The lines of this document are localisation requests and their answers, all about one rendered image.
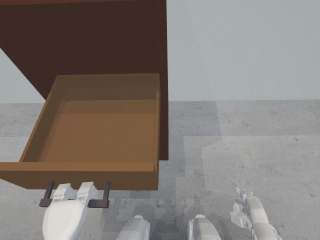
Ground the robot thigh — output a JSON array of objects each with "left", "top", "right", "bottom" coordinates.
[
  {"left": 115, "top": 218, "right": 150, "bottom": 240},
  {"left": 187, "top": 217, "right": 221, "bottom": 240}
]

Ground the handle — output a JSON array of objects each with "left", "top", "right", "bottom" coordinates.
[{"left": 39, "top": 181, "right": 111, "bottom": 208}]

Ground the robot right hand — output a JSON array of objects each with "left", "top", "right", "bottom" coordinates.
[{"left": 230, "top": 182, "right": 270, "bottom": 231}]

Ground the robot left hand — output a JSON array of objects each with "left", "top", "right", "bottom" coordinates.
[{"left": 42, "top": 181, "right": 99, "bottom": 240}]

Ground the cabinet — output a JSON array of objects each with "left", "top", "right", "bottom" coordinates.
[{"left": 0, "top": 0, "right": 169, "bottom": 161}]

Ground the left robot thigh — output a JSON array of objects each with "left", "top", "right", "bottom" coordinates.
[{"left": 115, "top": 218, "right": 150, "bottom": 240}]

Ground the drawer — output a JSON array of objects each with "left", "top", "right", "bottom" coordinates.
[{"left": 0, "top": 73, "right": 161, "bottom": 191}]

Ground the robot right forearm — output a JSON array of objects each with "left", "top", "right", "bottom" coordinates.
[{"left": 251, "top": 222, "right": 282, "bottom": 240}]

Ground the right robot thigh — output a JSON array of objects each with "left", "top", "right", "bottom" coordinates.
[{"left": 187, "top": 217, "right": 221, "bottom": 240}]

